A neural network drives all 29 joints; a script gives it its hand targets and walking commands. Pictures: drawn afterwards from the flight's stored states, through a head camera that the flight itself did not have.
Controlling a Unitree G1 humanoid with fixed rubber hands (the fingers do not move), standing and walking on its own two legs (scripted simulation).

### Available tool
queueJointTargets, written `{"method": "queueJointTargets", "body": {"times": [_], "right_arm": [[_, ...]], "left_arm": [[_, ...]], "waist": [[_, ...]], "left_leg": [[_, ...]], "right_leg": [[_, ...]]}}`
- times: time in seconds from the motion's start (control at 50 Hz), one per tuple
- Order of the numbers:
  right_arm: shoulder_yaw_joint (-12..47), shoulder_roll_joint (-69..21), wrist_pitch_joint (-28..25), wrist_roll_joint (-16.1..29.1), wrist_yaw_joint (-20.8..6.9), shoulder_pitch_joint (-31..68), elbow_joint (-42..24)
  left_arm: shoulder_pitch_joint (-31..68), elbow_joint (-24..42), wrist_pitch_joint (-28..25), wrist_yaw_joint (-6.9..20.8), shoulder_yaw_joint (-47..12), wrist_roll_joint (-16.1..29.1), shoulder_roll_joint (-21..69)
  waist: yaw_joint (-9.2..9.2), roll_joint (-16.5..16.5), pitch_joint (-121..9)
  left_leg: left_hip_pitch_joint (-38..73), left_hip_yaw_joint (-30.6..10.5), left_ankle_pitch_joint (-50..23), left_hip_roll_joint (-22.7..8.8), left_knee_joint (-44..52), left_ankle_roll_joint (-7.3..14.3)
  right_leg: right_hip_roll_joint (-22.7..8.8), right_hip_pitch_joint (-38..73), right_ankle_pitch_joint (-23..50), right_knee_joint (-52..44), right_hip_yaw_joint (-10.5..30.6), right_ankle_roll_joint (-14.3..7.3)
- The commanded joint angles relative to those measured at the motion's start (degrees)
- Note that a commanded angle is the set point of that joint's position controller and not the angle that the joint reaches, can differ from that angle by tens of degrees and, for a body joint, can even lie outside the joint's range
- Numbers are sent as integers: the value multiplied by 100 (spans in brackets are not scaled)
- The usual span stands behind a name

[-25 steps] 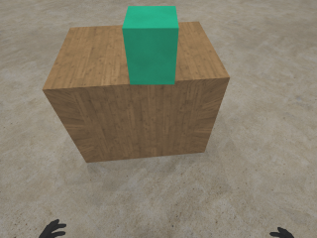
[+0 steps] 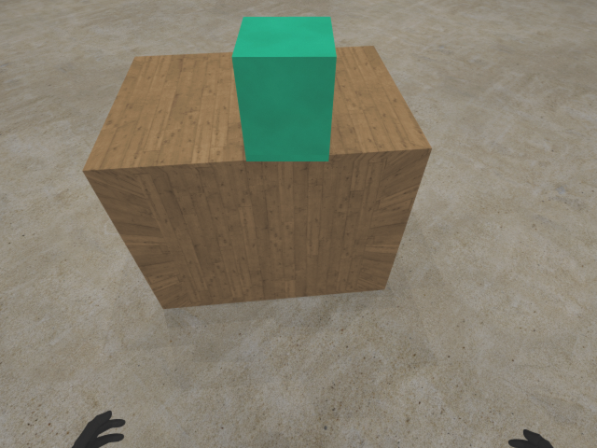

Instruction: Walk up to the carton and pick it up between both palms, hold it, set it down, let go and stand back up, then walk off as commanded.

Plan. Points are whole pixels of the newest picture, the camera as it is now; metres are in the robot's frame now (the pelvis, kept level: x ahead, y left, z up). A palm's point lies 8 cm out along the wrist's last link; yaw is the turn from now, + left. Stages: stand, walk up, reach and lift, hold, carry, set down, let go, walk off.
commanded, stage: stand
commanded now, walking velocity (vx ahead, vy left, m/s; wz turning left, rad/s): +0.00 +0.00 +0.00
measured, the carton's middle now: (287, 91) +0.87 +0.02 +0.05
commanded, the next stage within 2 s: none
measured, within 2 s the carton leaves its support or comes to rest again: neither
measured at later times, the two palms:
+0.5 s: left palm out of the picture +0.12 +0.30 -0.08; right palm out of the picture +0.09 -0.31 -0.08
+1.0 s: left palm out of the picture +0.12 +0.30 -0.08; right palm out of the picture +0.09 -0.32 -0.08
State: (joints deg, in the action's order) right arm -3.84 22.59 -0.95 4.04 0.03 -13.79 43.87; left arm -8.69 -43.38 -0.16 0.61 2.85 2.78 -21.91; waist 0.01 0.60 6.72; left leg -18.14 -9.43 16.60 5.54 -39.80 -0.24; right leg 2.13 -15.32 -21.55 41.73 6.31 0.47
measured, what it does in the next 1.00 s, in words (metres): stands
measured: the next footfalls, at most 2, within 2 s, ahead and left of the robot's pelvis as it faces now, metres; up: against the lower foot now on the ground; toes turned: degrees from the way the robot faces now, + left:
none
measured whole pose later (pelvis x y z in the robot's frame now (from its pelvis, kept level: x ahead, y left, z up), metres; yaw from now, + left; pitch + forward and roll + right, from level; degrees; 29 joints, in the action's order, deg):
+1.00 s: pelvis -0.01 +0.00 +0.00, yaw +0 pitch -5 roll +1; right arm -3.8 22.6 -1.0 4.0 0.0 -13.8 45.0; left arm -9.5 -44.5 -0.2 0.8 2.9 2.8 -21.9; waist 0.0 0.5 6.2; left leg -18.0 -9.4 15.1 5.3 -37.9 -0.3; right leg 2.1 -15.3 -20.2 40.2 6.3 0.5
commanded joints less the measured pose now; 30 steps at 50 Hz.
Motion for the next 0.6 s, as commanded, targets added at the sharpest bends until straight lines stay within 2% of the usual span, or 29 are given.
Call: {"method": "queueJointTargets", "body": {"times": [0.0, 0.02, 0.04, 0.06, 0.08, 0.1, 0.12, 0.14, 0.16, 0.18, 0.2, 0.22, 0.24, 0.26, 0.28, 0.3, 0.32, 0.34, 0.36, 0.4, 0.42, 0.44, 0.48, 0.5, 0.52, 0.54, 0.58], "right_arm": [[-84, 1176, -257, -533, 10, 565, 17], [-103, 1281, -236, -550, 3, 467, 49], [-86, 1279, -222, -560, -1, 697, 17], [-127, 1134, -222, -522, -21, 669, -89], [-106, 1174, -222, -565, 1, 722, -23], [-17, 1116, -232, -537, -15, 651, 65], [-89, 1159, -250, -514, -17, 691, 33], [-47, 1124, -237, -496, -9, 593, 57], [-61, 1168, -270, -560, 5, 616, 80], [-102, 1323, -251, -570, 16, 665, 0], [-58, 1139, -260, -494, 29, 545, 86], [-105, 1310, -252, -548, 52, 720, 32], [-107, 1194, -238, -540, 33, 485, 72], [-70, 1206, -230, -509, 10, 464, 67], [-86, 1154, -263, -518, 19, 569, 77], [-89, 1208, -243, -568, 0, 622, 54], [-65, 1120, -237, -529, 7, 572, 92], [-110, 1237, -252, -548, -21, 489, 57], [-132, 1345, -220, -560, 26, 504, 91], [-123, 1344, -226, -536, 11, 628, 71], [-37, 1094, -216, -560, -20, 672, 86], [-142, 1306, -208, -554, 1, 580, 60], [-118, 1301, -227, -577, 13, 542, 95], [-92, 1193, -216, -533, -26, 709, 52], [-102, 1246, -204, -551, -23, 762, 8], [-100, 1127, -174, -510, -1, 627, 56], [-86, 1201, -241, -530, 4, 471, 146]], "left_arm": [[373, -77, -237, -64, 162, -318, -1157], [256, -73, -240, -53, 225, -361, -1334], [330, -125, -224, -36, 223, -353, -1193], [327, -93, -261, -41, 227, -391, -1167], [347, -149, -207, -75, 251, -406, -1230], [367, -84, -240, -48, 203, -396, -1122], [375, -132, -227, -48, 283, -418, -1259], [410, -97, -239, -45, 220, -410, -1279], [337, -92, -265, -41, 255, -350, -1186], [156, -171, -240, -45, 247, -355, -1263], [277, -133, -265, -39, 258, -418, -1291], [303, -141, -217, -36, 266, -379, -1285], [173, -204, -212, -56, 302, -401, -1342], [271, -134, -231, -34, 224, -351, -1228], [326, -169, -228, -53, 245, -395, -1222], [236, -101, -235, -67, 190, -350, -1132], [365, -208, -253, -63, 182, -416, -1149], [196, -174, -245, -69, 246, -363, -1297], [221, -169, -228, -50, 211, -313, -1187], [293, -95, -222, -81, 203, -387, -1137], [381, -143, -223, -103, 260, -380, -1270], [283, -132, -237, -47, 255, -372, -1236], [121, -199, -230, -44, 191, -368, -1081], [163, -190, -229, -46, 251, -393, -1312], [154, -182, -243, -37, 205, -382, -1170], [257, -142, -246, -44, 296, -414, -1356], [229, -121, -242, -22, 209, -377, -1220]], "waist": [[53, -217, -996], [57, -407, -1129], [129, -302, -1163], [39, -216, -1265], [27, -158, -884], [72, -272, -787], [6, -351, -1035], [-16, -209, -1014], [51, -225, -1223], [151, -421, -1425], [9, -142, -1204], [59, -122, -1155], [21, -164, -1297], [-9, -126, -1262], [61, -285, -1104], [70, -499, -1094], [-14, -327, -1132], [-27, -330, -1134], [16, -474, -1195], [73, -129, -853], [14, -158, -931], [-53, -252, -1129], [29, -405, -985], [71, -458, -1128], [68, -150, -1019], [-9, -178, -941], [-27, -420, -1320]], "left_leg": [[204, -643, -421, -866, 1273, 462], [73, -784, -299, -941, 1406, 479], [114, -735, 84, -949, 1560, 470], [173, -749, -89, -959, 1370, 475], [42, -652, 24, -874, 1373, 455], [-40, -779, 6, -923, 1533, 464], [263, -616, -234, -760, 1309, 403], [275, -612, -392, -853, 1312, 412], [381, -646, -632, -955, 1278, 471], [495, -662, -970, -872, 1114, 436], [426, -613, -723, -879, 1182, 412], [304, -614, -592, -958, 1289, 468], [351, -589, -661, -836, 1072, 423], [305, -504, -511, -895, 1236, 404], [265, -626, -385, -823, 1276, 406], [376, -679, -578, -885, 1236, 450], [310, -656, -481, -833, 1226, 442], [350, -623, -309, -872, 1339, 457], [271, -676, -392, -912, 1447, 443], [30, -824, -140, -945, 1413, 491], [153, -643, -190, -821, 1332, 455], [403, -516, -220, -787, 1204, 410], [212, -742, 416, -882, 1625, 469], [171, -694, 237, -894, 1481, 430], [203, -634, 123, -853, 1411, 436], [284, -556, -319, -753, 1213, 387], [490, -580, -522, -819, 1208, 391]], "right_leg": [[-583, 234, 640, -1384, 627, -517], [-529, 408, 521, -1311, 556, -437], [-476, 436, 288, -1311, 451, -413], [-549, 545, 454, -1333, 524, -474], [-451, 272, 453, -1413, 570, -443], [-543, 334, 315, -1403, 576, -500], [-585, 344, 275, -1507, 669, -498], [-652, 255, 429, -1509, 748, -514], [-545, 419, 649, -1358, 566, -413], [-587, 485, 652, -1358, 597, -437], [-589, 363, 616, -1436, 620, -439], [-577, 385, 689, -1375, 602, -480], [-617, 476, 595, -1409, 648, -468], [-598, 392, 653, -1365, 565, -467], [-607, 296, 521, -1423, 652, -497], [-554, 298, 519, -1434, 626, -450], [-631, 296, 371, -1505, 727, -492], [-502, 298, 511, -1380, 539, -457], [-535, 390, 648, -1312, 470, -461], [-504, 383, 659, -1415, 513, -429], [-618, 271, 332, -1537, 743, -510], [-624, 115, 226, -1549, 744, -519], [-420, 192, 242, -1383, 500, -492], [-539, 315, 63, -1429, 488, -443], [-482, 154, -83, -1472, 505, -457], [-549, 52, 12, -1554, 647, -462], [-605, 249, 555, -1441, 592, -510]]}}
